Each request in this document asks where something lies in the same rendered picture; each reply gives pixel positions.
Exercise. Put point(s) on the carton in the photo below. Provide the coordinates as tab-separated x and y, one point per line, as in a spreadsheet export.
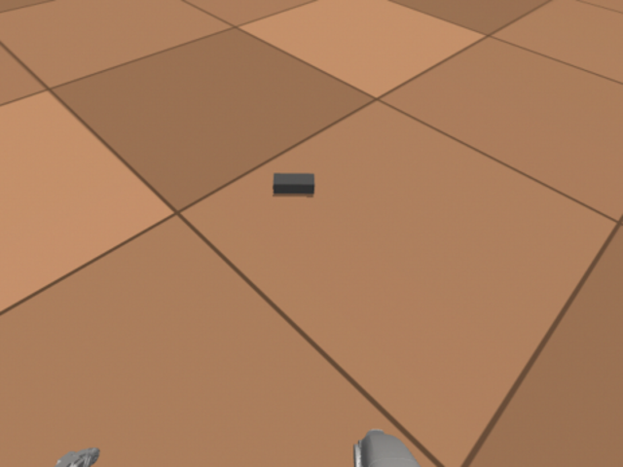
293	183

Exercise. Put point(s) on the left robot hand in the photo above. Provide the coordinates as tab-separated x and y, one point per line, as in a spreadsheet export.
82	458

